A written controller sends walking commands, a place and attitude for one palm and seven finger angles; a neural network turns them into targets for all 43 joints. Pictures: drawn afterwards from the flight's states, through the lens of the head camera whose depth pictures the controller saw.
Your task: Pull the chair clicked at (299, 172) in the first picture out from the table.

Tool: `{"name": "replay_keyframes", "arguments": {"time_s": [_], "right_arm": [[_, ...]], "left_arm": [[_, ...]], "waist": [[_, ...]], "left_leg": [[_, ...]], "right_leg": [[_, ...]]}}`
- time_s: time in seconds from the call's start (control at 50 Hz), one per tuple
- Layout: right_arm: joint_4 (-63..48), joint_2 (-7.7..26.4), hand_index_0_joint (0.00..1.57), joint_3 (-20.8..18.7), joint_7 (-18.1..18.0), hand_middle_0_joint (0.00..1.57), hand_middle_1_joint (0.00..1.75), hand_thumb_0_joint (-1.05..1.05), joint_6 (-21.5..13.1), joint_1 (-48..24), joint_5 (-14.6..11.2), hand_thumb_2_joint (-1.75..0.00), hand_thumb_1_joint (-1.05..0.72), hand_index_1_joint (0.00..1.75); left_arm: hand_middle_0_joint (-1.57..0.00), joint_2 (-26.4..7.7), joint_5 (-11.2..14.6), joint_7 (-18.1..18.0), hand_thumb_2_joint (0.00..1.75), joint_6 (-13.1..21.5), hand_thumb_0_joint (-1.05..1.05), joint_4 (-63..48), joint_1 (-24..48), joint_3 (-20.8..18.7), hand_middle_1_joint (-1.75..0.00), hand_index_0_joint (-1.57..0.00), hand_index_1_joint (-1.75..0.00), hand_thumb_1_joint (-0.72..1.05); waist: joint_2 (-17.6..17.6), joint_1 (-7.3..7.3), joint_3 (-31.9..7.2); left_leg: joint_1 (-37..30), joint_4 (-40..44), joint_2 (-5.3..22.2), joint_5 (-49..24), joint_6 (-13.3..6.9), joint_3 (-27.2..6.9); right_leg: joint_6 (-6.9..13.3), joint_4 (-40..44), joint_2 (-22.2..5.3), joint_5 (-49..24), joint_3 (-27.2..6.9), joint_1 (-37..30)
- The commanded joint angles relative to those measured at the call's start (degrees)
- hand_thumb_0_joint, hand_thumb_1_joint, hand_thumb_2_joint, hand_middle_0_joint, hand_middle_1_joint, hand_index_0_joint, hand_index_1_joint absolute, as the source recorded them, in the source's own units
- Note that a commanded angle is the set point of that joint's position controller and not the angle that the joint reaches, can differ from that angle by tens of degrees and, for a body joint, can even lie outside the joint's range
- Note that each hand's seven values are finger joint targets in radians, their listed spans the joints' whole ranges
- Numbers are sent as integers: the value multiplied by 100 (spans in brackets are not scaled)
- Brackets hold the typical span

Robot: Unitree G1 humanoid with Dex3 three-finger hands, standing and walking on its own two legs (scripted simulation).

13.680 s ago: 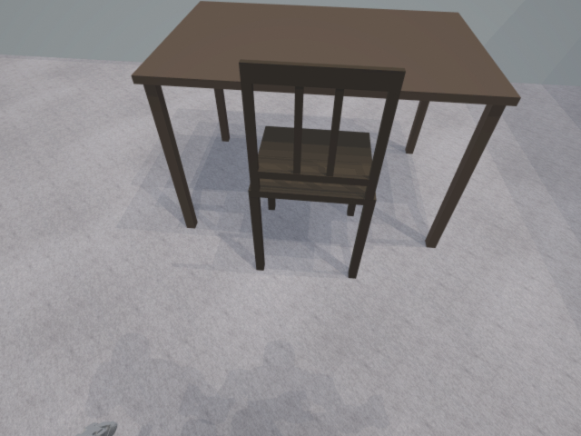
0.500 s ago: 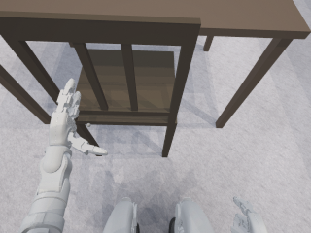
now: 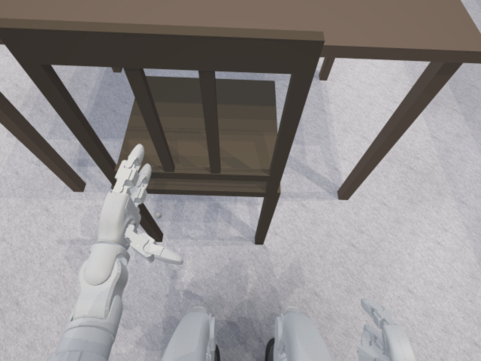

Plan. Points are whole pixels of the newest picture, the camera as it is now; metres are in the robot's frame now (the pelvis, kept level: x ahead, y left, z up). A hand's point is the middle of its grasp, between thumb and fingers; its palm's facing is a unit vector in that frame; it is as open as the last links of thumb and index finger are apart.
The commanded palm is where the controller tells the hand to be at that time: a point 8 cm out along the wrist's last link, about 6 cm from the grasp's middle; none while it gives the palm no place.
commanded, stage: aim the fingers beside a spindle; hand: left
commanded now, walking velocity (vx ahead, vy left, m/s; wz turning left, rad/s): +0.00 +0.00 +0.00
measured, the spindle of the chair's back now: (155, 129) +0.50 +0.17 +0.02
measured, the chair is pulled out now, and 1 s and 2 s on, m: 0.00 0.00 0.00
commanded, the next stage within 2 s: push the fingers through the gap in 1.10 s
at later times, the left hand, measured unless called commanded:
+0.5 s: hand (152, 199) +0.36 +0.15 +0.03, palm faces +0.02 -1.00 -0.07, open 16.9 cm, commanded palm +0.33 +0.21 +0.02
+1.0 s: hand (148, 201) +0.36 +0.16 +0.02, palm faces -0.02 -1.00 -0.06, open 17.0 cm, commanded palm +0.33 +0.21 +0.02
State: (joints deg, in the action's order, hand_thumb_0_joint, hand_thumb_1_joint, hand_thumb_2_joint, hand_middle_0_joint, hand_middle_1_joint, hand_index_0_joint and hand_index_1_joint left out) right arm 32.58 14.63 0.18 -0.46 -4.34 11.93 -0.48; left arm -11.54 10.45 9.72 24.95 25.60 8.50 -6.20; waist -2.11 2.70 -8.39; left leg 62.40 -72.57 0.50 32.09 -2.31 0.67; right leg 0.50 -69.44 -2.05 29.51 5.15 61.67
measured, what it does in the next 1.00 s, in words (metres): stands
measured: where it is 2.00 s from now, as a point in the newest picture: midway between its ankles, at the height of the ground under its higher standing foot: outside the picture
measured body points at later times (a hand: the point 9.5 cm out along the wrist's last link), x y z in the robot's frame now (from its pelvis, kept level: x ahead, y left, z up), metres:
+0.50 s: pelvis +0.00 -0.01 +0.00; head +0.12 +0.00 +0.43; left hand +0.35 +0.21 +0.03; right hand +0.14 -0.26 -0.11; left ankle +0.02 +0.09 -0.63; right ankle +0.03 -0.12 -0.63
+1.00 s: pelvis +0.00 -0.01 +0.00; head +0.12 -0.01 +0.43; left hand +0.36 +0.22 +0.02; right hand +0.15 -0.26 -0.11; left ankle +0.02 +0.09 -0.63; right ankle +0.03 -0.12 -0.63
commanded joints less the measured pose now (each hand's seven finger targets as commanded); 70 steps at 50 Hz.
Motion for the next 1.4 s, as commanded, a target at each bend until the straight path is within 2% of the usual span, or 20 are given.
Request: {"name": "replay_keyframes", "arguments": {"time_s": [0.0,0.06,0.12,0.2,0.26,0.32,0.4,0.48,0.56,0.6,0.68,0.7,0.8,0.9,0.98,1.04,1.1,1.18,1.3,1.38], "right_arm": [[-584,841,20,-342,-111,20,30,0,-220,259,53,-90,-90,30],[-515,764,20,-275,-84,20,30,0,-182,144,68,-90,-90,30],[-520,829,20,-278,-52,20,30,0,-138,165,32,-90,-90,30],[-673,872,20,-313,-60,20,30,0,-162,188,-62,-90,-90,30],[-702,879,20,-367,-101,20,30,0,-188,228,-67,-90,-90,30],[-641,851,20,-351,-135,20,30,0,-228,263,4,-90,-90,30],[-501,788,20,-303,-128,20,30,0,-176,229,72,-90,-90,30],[-525,796,20,-277,-52,20,30,0,-123,181,40,-90,-90,30],[-704,832,20,-339,-38,20,30,0,-142,218,-64,-90,-90,30],[-725,837,20,-356,-74,20,30,0,-180,242,-91,-90,-90,30],[-594,818,20,-349,-146,20,30,0,-244,216,-29,-90,-90,30],[-544,836,20,-333,-166,20,30,0,-252,215,-4,-90,-90,30],[-464,784,20,-284,-143,20,30,0,-243,153,57,-90,-90,30],[-560,848,20,-294,-94,20,30,0,-228,211,-26,-90,-90,30],[-673,869,20,-361,-106,20,30,0,-224,234,-88,-90,-90,30],[-657,843,20,-355,-125,20,30,0,-239,244,-41,-90,-90,30],[-518,804,20,-311,-155,20,30,0,-238,228,27,-90,-90,30],[-490,783,20,-288,-102,20,30,0,-257,161,57,-90,-90,30],[-410,935,20,-289,-196,20,30,0,-241,296,-69,-90,-90,30],[-398,930,20,-310,-257,20,30,0,-293,359,-59,-90,-90,30]], "left_arm": [[-6,-1462,-47,-463,30,805,0,-1873,1406,-1023,-8,-6,-8,-50],[-6,-1116,-199,-589,30,830,0,-1270,1537,-819,-8,-6,-8,-50],[-6,-855,-172,-369,30,608,0,-538,1193,-631,-8,-6,-8,-50],[-6,-276,21,166,30,351,0,-677,1293,94,-8,-6,-8,-50],[-6,-498,124,170,30,383,0,-1255,1323,-33,-8,-6,-8,-50],[-6,-1014,67,-196,30,625,0,-1888,1620,-499,-8,-6,-8,-50],[-6,-1544,-159,-624,30,807,0,-1336,1528,-1214,-8,-6,-8,-50],[-6,-1048,-189,-376,30,639,0,-597,1210,-792,-8,-6,-8,-50],[-6,-412,85,181,30,378,0,-830,779,-85,-8,-6,-8,-50],[-6,-384,207,276,30,349,0,-1104,847,-5,-8,-6,-8,-50],[-6,-921,134,-66,30,638,0,-1565,1402,-519,-8,-6,-8,-50],[-6,-1284,61,-236,30,733,0,-1544,1509,-861,-8,-6,-8,-50],[-6,-1480,-143,-425,30,911,0,-1076,1638,-1127,-8,-6,-8,-50],[-6,-571,23,159,30,445,0,-501,1312,-241,-8,-6,-8,-50],[-6,-623,235,306,30,263,0,-983,1008,-266,-8,-6,-8,-50],[-6,-1131,204,11,30,478,0,-1489,1120,-781,-8,-6,-8,-50],[-6,-1575,18,-362,30,775,0,-1525,1635,-1227,-8,-6,-8,-50],[-6,-1248,-72,-341,30,864,0,-1176,1404,-972,-8,-6,-8,-50],[-6,-859,99,289,30,338,0,-325,2083,-419,-8,-6,-8,-50],[-6,-1191,195,291,30,354,0,-616,2480,-759,-8,-6,-8,-50]], "waist": [[-110,-65,-2582],[-29,54,-2058],[96,97,-1850],[-177,177,-2105],[-85,98,-2450],[-274,25,-2697],[110,-36,-2311],[-53,11,-1978],[-2,83,-2350],[108,147,-2370],[93,108,-2281],[56,64,-2125],[-31,27,-2161],[-153,174,-2226],[88,76,-2503],[80,-13,-2557],[80,24,-2228],[-137,38,-2176],[15,353,-1900],[-113,196,-2413]], "left_leg": [[-1900,1036,6,-2326,233,-491],[-1428,1022,-27,-1775,196,-431],[-1201,1050,-42,-1388,173,-355],[-1454,1054,-31,-1554,155,-358],[-1777,1064,9,-1902,170,-435],[-1966,1031,-1,-2234,198,-475],[-1264,937,-53,-1877,148,-336],[-1076,999,-75,-1501,163,-237],[-1413,1027,-39,-1923,134,-227],[-1514,1004,-22,-2076,113,-283],[-1375,954,-42,-1798,114,-311],[-1279,950,-42,-1723,123,-320],[-975,868,-101,-1430,107,-217],[-1211,952,-74,-1557,122,-237],[-1417,979,-45,-1900,116,-265],[-1482,986,-39,-2100,127,-297],[-1182,910,-47,-1813,122,-282],[-1230,939,-66,-1650,143,-250],[-1178,993,-44,-1232,99,-314],[-1523,1020,-32,-1687,137,-387]], "right_leg": [[133,680,159,-1538,-224,-1246],[123,689,161,-1226,-247,-1110],[134,818,176,-1001,-253,-1072],[167,875,153,-1135,-253,-1092],[141,866,149,-1315,-238,-1179],[129,760,141,-1519,-249,-1235],[102,711,166,-1481,-331,-1450],[135,815,165,-1267,-356,-1364],[132,911,154,-1703,-344,-1600],[119,926,154,-1807,-326,-1608],[86,876,139,-1505,-359,-1460],[106,844,155,-1380,-346,-1376],[106,834,152,-1166,-467,-1498],[135,897,156,-1346,-375,-1392],[100,926,135,-1674,-359,-1614],[94,842,137,-1784,-349,-1660],[87,775,162,-1526,-376,-1497],[111,799,162,-1353,-386,-1395],[117,1037,184,-940,-347,-1100],[122,940,160,-1243,-317,-1242]]}}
